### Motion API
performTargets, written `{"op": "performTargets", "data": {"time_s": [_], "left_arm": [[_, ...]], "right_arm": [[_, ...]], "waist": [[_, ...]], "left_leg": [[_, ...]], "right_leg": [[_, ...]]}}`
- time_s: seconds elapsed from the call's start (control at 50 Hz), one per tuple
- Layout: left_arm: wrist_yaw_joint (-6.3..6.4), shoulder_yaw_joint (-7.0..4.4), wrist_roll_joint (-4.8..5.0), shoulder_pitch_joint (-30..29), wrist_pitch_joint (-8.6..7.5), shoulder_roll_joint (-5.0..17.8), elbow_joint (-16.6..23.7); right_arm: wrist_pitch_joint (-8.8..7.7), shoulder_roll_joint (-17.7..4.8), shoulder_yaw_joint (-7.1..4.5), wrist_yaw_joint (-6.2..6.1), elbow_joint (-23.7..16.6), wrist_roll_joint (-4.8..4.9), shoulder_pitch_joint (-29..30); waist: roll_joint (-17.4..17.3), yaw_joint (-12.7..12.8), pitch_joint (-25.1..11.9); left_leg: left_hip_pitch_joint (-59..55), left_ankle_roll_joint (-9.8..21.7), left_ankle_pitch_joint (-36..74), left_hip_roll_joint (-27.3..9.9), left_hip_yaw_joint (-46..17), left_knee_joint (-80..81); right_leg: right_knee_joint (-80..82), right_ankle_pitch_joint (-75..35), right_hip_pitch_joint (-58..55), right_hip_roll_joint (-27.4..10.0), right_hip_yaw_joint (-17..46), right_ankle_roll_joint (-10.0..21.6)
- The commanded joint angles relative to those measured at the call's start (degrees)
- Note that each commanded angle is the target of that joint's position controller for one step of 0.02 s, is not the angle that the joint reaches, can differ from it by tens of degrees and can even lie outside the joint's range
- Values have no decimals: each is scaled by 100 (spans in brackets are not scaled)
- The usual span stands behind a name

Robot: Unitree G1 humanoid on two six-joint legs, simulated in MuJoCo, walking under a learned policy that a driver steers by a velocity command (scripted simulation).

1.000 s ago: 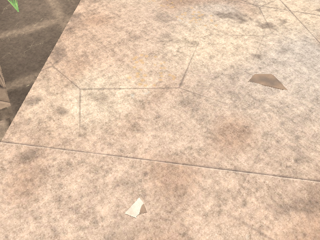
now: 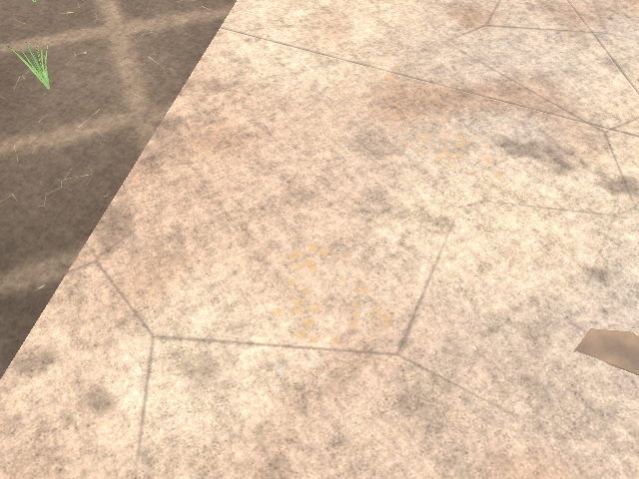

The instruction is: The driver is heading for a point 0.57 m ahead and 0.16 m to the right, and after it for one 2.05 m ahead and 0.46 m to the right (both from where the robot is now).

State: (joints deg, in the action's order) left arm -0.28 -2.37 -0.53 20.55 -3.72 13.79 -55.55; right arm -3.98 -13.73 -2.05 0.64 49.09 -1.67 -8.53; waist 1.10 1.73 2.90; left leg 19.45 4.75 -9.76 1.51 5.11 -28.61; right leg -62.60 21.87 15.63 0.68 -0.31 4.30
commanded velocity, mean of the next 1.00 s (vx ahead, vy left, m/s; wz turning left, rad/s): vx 0.42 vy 0.00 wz -0.43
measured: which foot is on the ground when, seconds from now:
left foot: down 0.00-0.48, up 0.50-0.94, down 0.96-1.00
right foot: up 0.00-0.44, down 0.46-0.96, up 0.98-1.00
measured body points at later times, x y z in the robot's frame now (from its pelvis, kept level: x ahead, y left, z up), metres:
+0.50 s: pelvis +0.26 -0.04 -0.02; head +0.30 -0.05 +0.43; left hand +0.48 +0.16 -0.13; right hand +0.19 -0.28 -0.16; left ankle +0.08 +0.08 -0.68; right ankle +0.34 -0.11 -0.74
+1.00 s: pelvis +0.49 -0.08 -0.01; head +0.54 -0.09 +0.44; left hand +0.65 +0.17 -0.14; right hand +0.55 -0.39 -0.11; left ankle +0.64 -0.05 -0.74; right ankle +0.34 -0.11 -0.70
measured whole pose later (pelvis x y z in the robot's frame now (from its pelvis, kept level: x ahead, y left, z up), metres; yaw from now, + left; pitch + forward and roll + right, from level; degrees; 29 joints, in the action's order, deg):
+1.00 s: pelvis +0.49 -0.08 -0.01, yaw -30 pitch +1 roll -1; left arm 1.3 -4.9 0.3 19.6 -0.3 17.4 -48.7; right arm -3.3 -14.7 -0.6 -1.2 42.5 -1.3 -3.9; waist 0.2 4.5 4.8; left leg 25.7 2.0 -5.9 0.7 0.1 -31.9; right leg -48.5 31.2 11.5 10.3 9.6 3.8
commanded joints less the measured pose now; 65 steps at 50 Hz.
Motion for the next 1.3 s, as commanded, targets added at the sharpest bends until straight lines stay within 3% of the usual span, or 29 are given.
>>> {"op": "performTargets", "data": {"time_s": [0.02,0.08,0.14,0.26,0.34,0.4,0.44,0.46,0.48,0.5,0.52,0.54,0.58,0.62,0.66,0.7,0.76,0.86,0.92,0.94,0.96,0.98,1.0,1.02,1.04,1.06,1.12,1.2,1.3], "left_arm": [[-58,-93,-116,82,21,422,324],[-146,-81,-128,38,177,296,293],[-181,-89,-99,-603,229,309,484],[-227,7,-95,-1651,189,152,854],[-263,41,-123,-2136,163,155,1122],[-233,-26,-146,-1751,164,266,1083],[-190,-169,-179,-629,121,484,770],[-130,-326,-256,297,93,829,519],[-44,-526,-265,513,119,1536,569],[-53,-539,-40,497,205,1570,585],[-10,-510,9,132,235,1428,564],[3,-428,24,-144,223,1074,585],[43,-324,58,-539,166,733,619],[31,-310,76,-492,56,763,631],[17,-355,70,-313,7,944,611],[20,-363,55,-122,19,1003,607],[36,-369,60,130,100,1025,610],[128,-378,-13,367,270,1045,691],[169,-423,-47,-98,287,1165,900],[142,-422,25,-314,245,1175,967],[108,-332,136,-299,178,881,1189],[174,-274,283,721,220,420,1220],[223,-332,6,995,330,917,967],[185,-369,-99,598,402,1008,890],[131,-336,-130,235,446,892,934],[82,-288,-105,70,506,739,962],[31,-129,-63,285,670,456,811],[165,-59,-57,-251,745,580,855],[244,-22,-18,-167,564,566,830]], "right_arm": [[-79,-442,-116,-38,99,78,-658],[-209,-563,-143,-56,275,101,-941],[-242,-599,-154,-71,405,79,-1195],[-257,-533,-108,-118,565,79,-1484],[-208,-600,-118,-199,745,49,-1811],[-137,-783,-159,-255,746,23,-1672],[-35,-928,-202,-261,691,19,-1564],[-26,-924,-196,-246,552,48,-1436],[-76,-324,-79,-127,178,147,-1690],[-143,-699,-168,-87,-28,103,-1144],[-211,-661,-145,-56,-195,93,-665],[-268,-635,-122,-55,-212,110,-626],[-119,-580,-129,-67,-175,-34,-759],[91,-473,-117,-24,-196,-123,-864],[185,-426,-106,4,-326,-119,-625],[207,-453,-108,-12,-508,-87,-177],[204,-429,-65,-37,-703,-24,267],[159,-574,-20,-86,-944,57,775],[63,-848,-82,-166,-769,65,45],[-14,-919,-107,-213,-653,28,-445],[-93,-1274,-177,-279,-628,-42,-1057],[3,-1649,-230,-267,-808,-11,-902],[122,-1341,-226,-229,-797,147,-902],[155,-852,-89,-220,-864,159,-619],[182,-564,7,-212,-860,136,-309],[187,-464,60,-214,-841,93,-154],[159,-467,118,-154,-619,20,-6],[293,-1023,-92,-68,-466,48,-322],[599,-1075,-256,-37,-524,123,-169]], "waist": [[-523,-104,-246],[-471,-9,-213],[-416,-118,83],[-430,-334,301],[-442,-459,381],[-636,-206,56],[-641,266,-617],[-334,713,-1112],[975,456,-1736],[666,538,-2010],[265,405,-1099],[-110,205,-608],[-262,-243,-190],[-137,-363,-300],[-35,-339,-253],[29,-229,-66],[207,-39,-231],[383,226,-368],[463,-156,-496],[332,-471,-631],[-291,-632,-1267],[-1566,-123,-2055],[-1113,-80,-2291],[-555,-80,-1596],[-414,-67,-1051],[-651,-38,-814],[-996,193,-751],[-1177,-69,-709],[-981,108,-420]], "left_leg": [[-1345,672,553,-1504,-1846,1792],[-1203,685,1003,-1434,-1332,2057],[-1291,596,862,-1402,-896,2331],[-1641,388,1626,-1303,-31,2328],[-2392,333,2604,-1510,290,1930],[-2783,228,4950,-1602,579,889],[-2546,150,5406,-1567,747,-921],[-1499,-9,4124,-1439,796,-2436],[896,-330,-325,-510,796,-4716],[1955,-386,-1973,116,-431,-5621],[2483,-324,-1412,-357,-760,-5442],[2261,-324,-978,-576,-725,-4878],[1513,-470,-849,-795,-727,-4069],[1215,-617,-833,-795,-646,-3686],[1332,-737,-544,-791,-541,-3245],[1531,-845,-168,-735,-461,-2738],[1458,-844,283,-505,-398,-2031],[1343,-676,395,-141,-535,-1108],[172,-434,241,57,-709,-99],[-618,-319,962,-12,-701,578],[-1996,-30,2648,-1187,-1590,540],[-3206,882,5746,-3051,-3311,179],[-2702,1245,5307,-3011,-3811,240],[-2014,1147,4343,-2521,-3138,457],[-1438,930,3565,-2052,-2488,691],[-1101,760,3107,-1720,-2095,899],[-390,555,2693,-1144,-1427,1119],[-517,669,1168,-1122,-1993,1233],[321,292,-825,-940,-2508,1387]], "right_leg": [[-206,-414,1501,-552,292,-23],[-18,-697,1495,-532,231,-158],[384,-1326,2113,-590,315,-237],[1893,-2317,2179,-487,-100,-220],[2589,-2002,2130,-360,-497,38],[2784,-1204,1432,75,-839,384],[3153,-936,94,472,-895,699],[3485,-890,-1328,80,-168,1009],[3656,-1019,-3204,-1724,2643,1865],[4516,-1224,-3463,-2116,4404,2216],[4591,-1388,-2867,-1937,3350,1981],[4717,-1833,-2075,-1723,2762,1704],[4909,-2710,-938,-1144,1898,1325],[4965,-3125,-659,-901,1591,1286],[5065,-3104,-516,-759,1470,1260],[4950,-4074,-502,-684,1380,1129],[4476,-5330,-768,-498,1196,795],[3850,-5473,-1430,-535,1608,599],[3118,-5391,-1249,-420,1946,289],[2495,-5138,-1008,-171,1902,121],[1212,-3509,-305,140,1638,-92],[-387,1807,913,1163,763,-224],[-1005,1718,1033,795,691,-202],[-1130,1236,1055,644,798,-262],[-855,943,1082,531,778,-333],[-542,738,975,431,842,-409],[815,468,23,400,510,-540],[2012,453,-78,366,119,-503],[3718,-414,-948,380,42,-169]]}}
